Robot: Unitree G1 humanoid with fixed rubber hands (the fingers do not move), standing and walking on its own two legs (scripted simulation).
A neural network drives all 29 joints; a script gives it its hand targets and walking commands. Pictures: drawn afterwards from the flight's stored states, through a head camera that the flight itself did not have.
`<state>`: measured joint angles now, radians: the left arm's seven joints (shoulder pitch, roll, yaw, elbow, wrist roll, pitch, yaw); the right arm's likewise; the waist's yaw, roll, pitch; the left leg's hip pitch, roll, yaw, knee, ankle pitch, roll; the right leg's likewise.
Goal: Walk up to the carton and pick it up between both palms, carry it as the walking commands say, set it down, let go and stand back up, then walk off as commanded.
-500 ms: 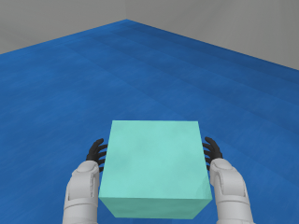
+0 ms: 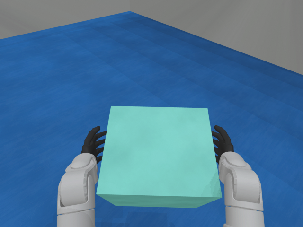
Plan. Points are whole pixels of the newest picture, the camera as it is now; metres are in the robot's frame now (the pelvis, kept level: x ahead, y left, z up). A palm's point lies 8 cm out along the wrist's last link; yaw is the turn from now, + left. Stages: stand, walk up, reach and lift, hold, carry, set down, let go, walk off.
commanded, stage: carry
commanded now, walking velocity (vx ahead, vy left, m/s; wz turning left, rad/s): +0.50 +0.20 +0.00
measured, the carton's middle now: (157, 161) +0.30 -0.01 +0.03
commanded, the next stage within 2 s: none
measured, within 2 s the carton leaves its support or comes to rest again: neither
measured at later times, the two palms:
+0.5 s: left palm (79, 108) +0.46 +0.23 +0.08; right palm (184, 110) +0.45 -0.10 +0.08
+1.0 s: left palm (73, 59) +0.78 +0.34 +0.08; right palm (149, 60) +0.77 +0.01 +0.09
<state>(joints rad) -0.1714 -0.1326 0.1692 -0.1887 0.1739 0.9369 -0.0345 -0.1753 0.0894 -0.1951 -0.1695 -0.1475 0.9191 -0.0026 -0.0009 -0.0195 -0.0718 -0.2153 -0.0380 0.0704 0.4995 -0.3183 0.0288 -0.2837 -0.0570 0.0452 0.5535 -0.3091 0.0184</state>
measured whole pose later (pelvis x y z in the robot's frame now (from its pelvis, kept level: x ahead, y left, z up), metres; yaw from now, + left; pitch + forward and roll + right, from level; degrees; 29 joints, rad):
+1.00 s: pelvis +0.55 +0.18 -0.01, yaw -1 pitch +4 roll -1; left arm 0.03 -0.13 0.10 -0.59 0.04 1.19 0.05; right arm 0.04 0.13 -0.14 -0.59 -0.06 1.18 -0.06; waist 0.00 -0.01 -0.11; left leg -0.04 -0.01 0.13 0.54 -0.48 0.05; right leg -0.50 -0.03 -0.07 0.57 -0.21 -0.02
